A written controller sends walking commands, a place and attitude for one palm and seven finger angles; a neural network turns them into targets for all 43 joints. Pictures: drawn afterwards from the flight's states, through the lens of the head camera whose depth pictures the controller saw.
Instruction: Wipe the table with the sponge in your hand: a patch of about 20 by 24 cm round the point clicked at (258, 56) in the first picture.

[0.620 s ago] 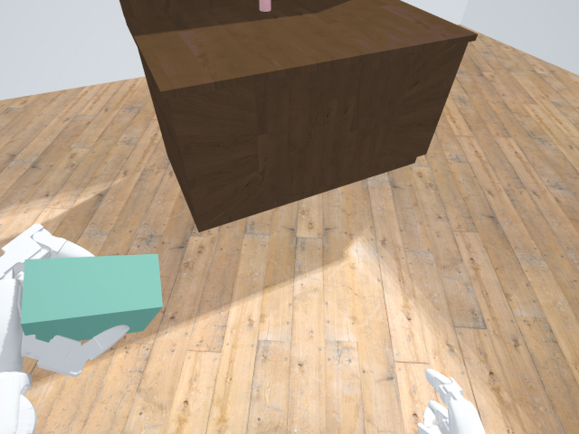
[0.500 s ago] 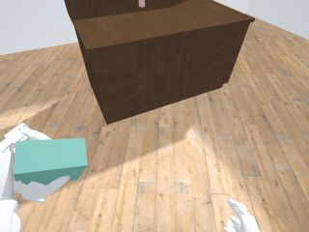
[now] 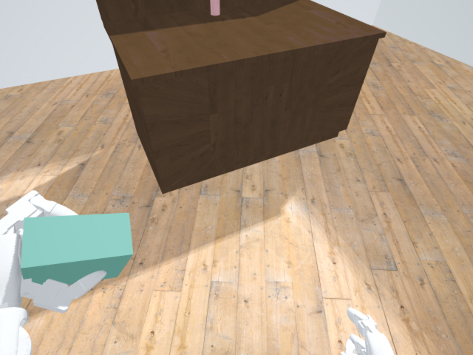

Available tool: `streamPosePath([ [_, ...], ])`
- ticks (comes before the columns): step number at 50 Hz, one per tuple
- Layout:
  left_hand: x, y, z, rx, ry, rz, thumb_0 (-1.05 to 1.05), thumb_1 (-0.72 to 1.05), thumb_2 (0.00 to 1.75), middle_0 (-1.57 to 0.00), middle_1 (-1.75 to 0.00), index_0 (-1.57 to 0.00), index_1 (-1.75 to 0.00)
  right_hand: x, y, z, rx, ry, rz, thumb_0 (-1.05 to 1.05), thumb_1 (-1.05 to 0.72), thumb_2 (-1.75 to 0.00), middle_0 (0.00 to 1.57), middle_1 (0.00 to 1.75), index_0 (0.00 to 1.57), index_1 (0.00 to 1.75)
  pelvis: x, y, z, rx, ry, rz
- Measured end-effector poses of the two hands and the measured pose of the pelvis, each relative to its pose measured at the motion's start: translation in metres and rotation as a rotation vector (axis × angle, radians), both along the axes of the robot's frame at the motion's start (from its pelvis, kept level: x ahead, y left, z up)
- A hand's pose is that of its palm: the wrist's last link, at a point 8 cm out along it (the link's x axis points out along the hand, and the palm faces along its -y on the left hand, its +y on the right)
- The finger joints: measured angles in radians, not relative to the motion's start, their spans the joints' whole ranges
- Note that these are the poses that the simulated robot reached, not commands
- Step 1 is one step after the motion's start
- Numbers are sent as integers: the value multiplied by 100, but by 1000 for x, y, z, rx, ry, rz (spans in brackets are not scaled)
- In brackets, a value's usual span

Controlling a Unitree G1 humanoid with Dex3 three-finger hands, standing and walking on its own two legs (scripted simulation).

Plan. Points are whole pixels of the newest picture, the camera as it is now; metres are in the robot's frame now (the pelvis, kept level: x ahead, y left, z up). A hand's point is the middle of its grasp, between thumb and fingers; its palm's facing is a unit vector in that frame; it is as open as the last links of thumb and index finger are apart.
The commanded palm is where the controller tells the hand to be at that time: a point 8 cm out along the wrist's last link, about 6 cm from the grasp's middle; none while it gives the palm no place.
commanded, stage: walk to a spot facing it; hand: left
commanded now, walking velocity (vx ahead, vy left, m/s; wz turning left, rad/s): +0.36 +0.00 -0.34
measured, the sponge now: (93, 250) +0.22 +0.21 +0.14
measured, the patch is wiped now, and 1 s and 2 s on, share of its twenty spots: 0.00 0.00 0.00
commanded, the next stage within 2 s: none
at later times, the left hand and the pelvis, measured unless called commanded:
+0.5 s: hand (121, 184) +0.31 +0.20 +0.16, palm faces +0.34 -0.85 -0.40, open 10.0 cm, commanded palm +0.27 +0.24 +0.18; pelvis +0.08 -0.02 -0.01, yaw -5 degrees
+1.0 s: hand (222, 123) +0.49 +0.07 +0.16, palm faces +0.16 -0.83 -0.53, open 10.0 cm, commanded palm +0.44 +0.13 +0.18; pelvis +0.23 -0.11 -0.01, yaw -11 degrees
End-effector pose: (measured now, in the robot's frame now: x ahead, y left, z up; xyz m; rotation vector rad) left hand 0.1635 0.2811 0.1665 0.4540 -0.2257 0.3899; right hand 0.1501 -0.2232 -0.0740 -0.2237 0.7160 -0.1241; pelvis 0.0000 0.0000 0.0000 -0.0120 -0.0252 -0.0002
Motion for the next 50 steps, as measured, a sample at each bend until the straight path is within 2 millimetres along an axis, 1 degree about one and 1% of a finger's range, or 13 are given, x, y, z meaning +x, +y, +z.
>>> streamPosePath([
  [5, 10, -4, 3, 7, -19, 6, -1, -48, 98, -75, -134, -75, -133, 1, -6, -1, -11, 1, -23, 1, -91, -90, 21, 30, 21, 30, 6, -4, -1, -3, 6, -8],
  [9, 24, -15, 7, 38, -51, -6, -1, -48, 98, -75, -134, -75, -134, 3, -15, -9, 6, 4, -40, 1, -91, -90, 21, 30, 21, 30, 14, -15, -6, -9, -8, -23],
  [14, 46, -37, 0, 18, -46, -39, -1, -48, 98, -75, -134, -75, -134, 9, -33, -21, 20, 43, -55, 1, -91, -90, 21, 30, 21, 30, 33, -28, -11, 8, 4, -27],
  [18, 69, -47, -2, -10, -25, -77, -1, -48, 98, -75, -134, -75, -134, 17, -45, -16, -12, 102, -60, 1, -91, -90, 21, 30, 20, 30, 48, -28, -3, 24, 14, -36],
  [21, 86, -46, 4, 18, -29, -108, -1, -48, 98, -75, -134, -75, -134, 28, -51, -8, -40, 108, -78, 1, -91, -90, 21, 30, 20, 30, 63, -27, 0, 29, 22, -49],
  [24, 106, -39, 9, 50, -72, -129, -1, -48, 98, -75, -134, -75, -134, 46, -53, -5, -71, 76, -100, 1, -91, -90, 21, 30, 20, 30, 79, -22, -6, 17, 19, -67],
  [28, 138, -37, 10, 65, -85, -129, -1, -48, 99, -75, -134, -75, -134, 69, -49, -2, -39, 26, -153, 1, -91, -90, 20, 30, 20, 30, 100, -22, -7, 33, 9, -121],
  [31, 165, -47, 13, 59, -56, -140, -1, -48, 99, -75, -134, -75, -134, 84, -43, -1, 11, 9, -161, 1, -91, -90, 20, 30, 20, 30, 117, -27, -1, 15, 18, -135],
  [36, 205, -84, 17, 74, -23, -200, -1, -48, 99, -75, -134, -75, -134, 104, -45, -10, 83, 32, -169, 1, -91, -90, 21, 30, 20, 30, 148, -46, 2, 6, 30, -170],
  [39, 230, -109, 17, 120, -6, -230, -1, -48, 99, -75, -134, -75, -134, 116, -59, -24, 114, 53, -184, 1, -90, -90, 21, 30, 21, 30, 168, -65, -4, 6, 29, -179],
  [42, 255, -134, 12, 175, -16, -244, -1, -48, 99, -75, -134, -75, -134, 132, -83, -48, 128, 87, -192, 1, -90, -90, 21, 30, 21, 31, 185, -86, -20, 6, 18, -172],
  [44, 269, -147, 9, 160, -15, -250, -1, -48, 99, -75, -134, -75, -134, 141, -101, -56, 116, 130, -195, 1, -90, -89, 21, 30, 21, 30, 194, -95, -22, 12, 11, -170],
  [50, 299, -170, 15, 164, 40, -278, -1, -48, 99, -75, -134, -75, -134, 173, -152, -38, 56, 153, -246, 1, -91, -90, 21, 30, 20, 30, 228, -112, -8, 28, 24, -184],
])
